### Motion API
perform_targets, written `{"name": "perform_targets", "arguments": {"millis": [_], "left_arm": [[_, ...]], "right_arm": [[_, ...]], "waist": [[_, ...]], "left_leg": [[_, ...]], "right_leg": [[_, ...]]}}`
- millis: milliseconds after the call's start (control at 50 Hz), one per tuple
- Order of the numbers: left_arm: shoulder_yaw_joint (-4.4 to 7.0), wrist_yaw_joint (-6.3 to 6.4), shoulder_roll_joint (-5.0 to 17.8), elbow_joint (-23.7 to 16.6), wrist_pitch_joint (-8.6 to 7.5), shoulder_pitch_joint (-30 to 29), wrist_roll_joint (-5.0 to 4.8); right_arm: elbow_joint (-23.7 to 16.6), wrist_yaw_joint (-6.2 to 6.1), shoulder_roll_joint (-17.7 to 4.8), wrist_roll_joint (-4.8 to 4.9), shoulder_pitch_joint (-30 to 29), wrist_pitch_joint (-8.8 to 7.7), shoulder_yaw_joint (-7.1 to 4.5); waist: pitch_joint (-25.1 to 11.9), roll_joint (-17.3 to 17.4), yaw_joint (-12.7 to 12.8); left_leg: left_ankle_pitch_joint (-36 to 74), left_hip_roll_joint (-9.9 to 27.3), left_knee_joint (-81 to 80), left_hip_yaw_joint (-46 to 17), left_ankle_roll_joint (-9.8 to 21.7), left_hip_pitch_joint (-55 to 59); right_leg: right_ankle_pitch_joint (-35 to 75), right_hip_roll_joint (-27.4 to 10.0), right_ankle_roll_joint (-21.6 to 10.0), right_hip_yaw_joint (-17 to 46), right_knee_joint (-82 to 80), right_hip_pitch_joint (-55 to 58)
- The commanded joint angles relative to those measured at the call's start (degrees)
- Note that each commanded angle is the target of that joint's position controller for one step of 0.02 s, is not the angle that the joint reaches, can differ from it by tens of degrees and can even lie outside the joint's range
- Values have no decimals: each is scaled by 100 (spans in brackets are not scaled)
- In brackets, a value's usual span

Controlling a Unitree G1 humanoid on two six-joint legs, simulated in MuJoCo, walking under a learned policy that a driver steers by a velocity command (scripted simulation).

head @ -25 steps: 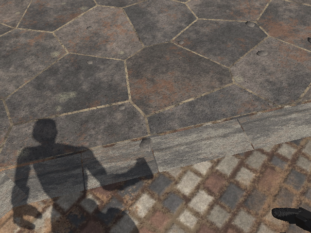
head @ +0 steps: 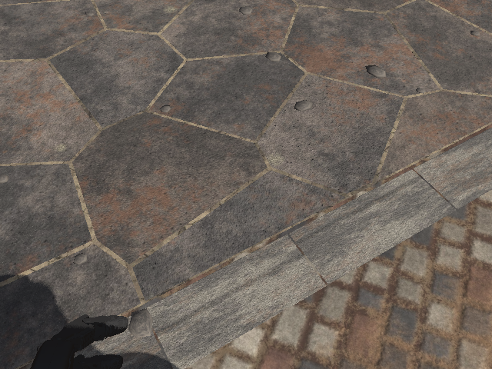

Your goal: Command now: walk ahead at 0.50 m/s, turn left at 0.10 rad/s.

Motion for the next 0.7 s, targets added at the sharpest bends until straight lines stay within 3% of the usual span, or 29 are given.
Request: {"name": "perform_targets", "arguments": {"millis": [20, 40, 60, 80, 100, 120, 140, 200, 240, 300, 380, 440, 460, 480, 500, 520, 540, 560, 580, 600, 640, 700], "left_arm": [[547, 130, 1368, 115, -59, 2099, 131], [616, 140, 1778, 205, 2, 2361, 147], [483, 136, 1211, 212, 9, 2397, 114], [398, 139, 1010, 229, -14, 2047, 83], [342, 129, 845, 230, -37, 1681, 92], [291, 106, 669, 231, -67, 1339, 125], [270, 94, 579, 245, -119, 1108, 176], [327, 129, 647, 363, -221, 764, 194], [375, 219, 779, 447, -192, 699, 186], [409, 345, 910, 543, -75, 754, 161], [477, 401, 1097, 701, 89, 873, 21], [532, 444, 1190, 701, 223, 745, -112], [515, 458, 1115, 702, 263, 754, -126], [473, 440, 1004, 721, 257, 1108, 2], [308, 377, 527, 539, 231, 1441, 343], [279, 291, 698, 559, 203, 1495, 236], [347, 256, 962, 512, 221, 1079, 22], [345, 290, 928, 465, 253, 825, 15], [358, 363, 914, 502, 303, 704, 93], [381, 407, 957, 481, 359, 681, 126], [357, 413, 817, 505, 406, 802, 124], [300, 425, 662, 533, 407, 768, 122]], "right_arm": [[-473, -38, -646, -124, -365, -47, -36], [-580, -29, 8, -118, 307, -147, 162], [-486, -19, -615, 17, 13, -206, 7], [-637, -7, -859, 118, -434, -231, -91], [-664, -26, -792, 90, -652, -216, -91], [-662, -46, -724, 11, -748, -168, -113], [-607, -63, -621, -12, -599, -79, -129], [-633, -100, -320, -40, -457, 152, -117], [-812, -78, -219, -93, -710, 206, -91], [-1038, 66, -125, -113, -1210, 201, -44], [-1362, 233, -326, -134, -1583, 250, -128], [-1462, 288, -534, -158, -1358, 288, -249], [-1370, 258, -685, -161, -920, 265, -344], [-1334, 136, -1164, -169, -512, 251, -511], [-1458, 4, -1717, -216, -547, 284, -590], [-1646, 45, -1497, -278, -552, 248, -492], [-1751, 83, -1227, -223, -865, 222, -439], [-1754, 63, -1017, -109, -1161, 216, -390], [-1776, 20, -851, -48, -1382, 255, -339], [-1812, -32, -800, -71, -1544, 300, -317], [-1896, -94, -870, -192, -1633, 359, -347], [-1920, -194, -1015, -159, -1544, 401, -419]], "waist": [[-1406, -44, 1480], [-2153, -1571, 1173], [-1928, -981, 1395], [-1103, -769, 1321], [-728, -524, 1141], [-363, -476, 971], [-248, -551, 753], [-153, -421, 439], [-96, -395, 437], [-162, -346, 640], [-231, -293, 718], [-319, -316, 517], [-540, -137, 303], [-886, 600, 203], [-1252, 2009, 612], [-2371, 1455, 431], [-1980, 828, 326], [-1410, 484, 442], [-1034, 243, 541], [-853, 362, 677], [-817, 637, 790], [-960, 678, 727]], "left_leg": [[2816, 714, 2700, -303, 520, -1845], [-834, -158, 4623, -139, 188, -3861], [-1128, 42, 5350, -806, 205, -4421], [-624, 269, 5455, -772, 249, -4711], [-143, 492, 5269, -661, 220, -4546], [152, 582, 5017, -649, 148, -4338], [313, 664, 4884, -680, 76, -3923], [521, 576, 4554, -543, -133, -3536], [1075, 583, 3862, -437, -197, -3556], [2099, 494, 2707, -175, -127, -3166], [1948, 417, 2023, -96, 87, -3123], [1340, 145, 1631, 177, 381, -2722], [1751, -95, 1159, 298, 552, -2055], [4021, 211, 854, -398, 850, -977], [6768, 1652, 1189, -2487, 1874, 526], [5580, 2181, 777, -3753, 2629, 956], [4650, 1931, 541, -3252, 2407, 577], [3763, 1623, 435, -2770, 2043, 28], [3136, 1421, 301, -2525, 1781, -539], [2783, 1237, 168, -2350, 1652, -1085], [2712, 994, 60, -2178, 1554, -1536], [2425, 878, 89, -2159, 1509, -1638]], "right_leg": [[91, -899, -605, 945, 26, 3626], [-919, -2259, -1396, 3346, -507, 5176], [-1720, -2164, -1333, 3727, -899, 4813], [-1537, -1973, -1106, 2877, -1032, 4145], [-1129, -1711, -973, 2241, -1200, 3476], [-271, -1523, -914, 1721, -1370, 2876], [695, -1389, -851, 1223, -1478, 2417], [2736, -1333, -886, 268, -1533, 1813], [2875, -1273, -870, -195, -1596, 1725], [2682, -1124, -773, -732, -1560, 1775], [2552, -1394, -679, -796, -1138, 2389], [3022, -1416, -469, -863, -157, 2552], [3018, -1156, -272, -1027, 677, 2420], [1866, -680, 144, -1162, 1947, 1747], [-3134, 270, 646, -1103, 3946, -262], [-3854, 559, 674, 295, 4952, -704], [-3404, 317, 576, 568, 5028, -994], [-2936, 133, 529, 540, 4691, -1130], [-2617, -14, 541, 538, 4256, -1069], [-2388, -55, 547, 545, 3852, -739], [-2142, 113, 602, 423, 3226, -272], [-1857, 225, 718, 457, 2416, 27]]}}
